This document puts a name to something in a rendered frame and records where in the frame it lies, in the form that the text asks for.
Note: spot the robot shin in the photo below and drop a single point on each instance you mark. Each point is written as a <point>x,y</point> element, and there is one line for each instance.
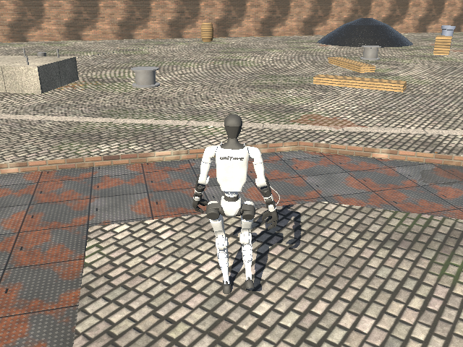
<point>223,260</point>
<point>247,257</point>

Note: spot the left robot hand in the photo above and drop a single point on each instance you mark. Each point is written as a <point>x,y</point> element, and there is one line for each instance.
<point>201,202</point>

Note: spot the robot right upper arm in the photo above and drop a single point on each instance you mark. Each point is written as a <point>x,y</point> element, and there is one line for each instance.
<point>255,154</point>

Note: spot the robot left upper arm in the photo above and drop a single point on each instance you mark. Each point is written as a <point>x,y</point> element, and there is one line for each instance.
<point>206,162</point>

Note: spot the right robot shin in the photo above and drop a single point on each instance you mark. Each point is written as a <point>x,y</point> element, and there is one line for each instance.
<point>247,257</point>

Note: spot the right robot hand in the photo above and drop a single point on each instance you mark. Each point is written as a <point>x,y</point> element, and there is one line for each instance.
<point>274,218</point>

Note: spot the left robot shin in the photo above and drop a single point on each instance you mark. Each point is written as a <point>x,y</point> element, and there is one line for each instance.
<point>223,260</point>

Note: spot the robot right forearm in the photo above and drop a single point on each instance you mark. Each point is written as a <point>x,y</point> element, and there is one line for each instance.
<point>268,197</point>

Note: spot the robot left forearm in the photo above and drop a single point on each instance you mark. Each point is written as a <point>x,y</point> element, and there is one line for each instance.
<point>199,189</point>

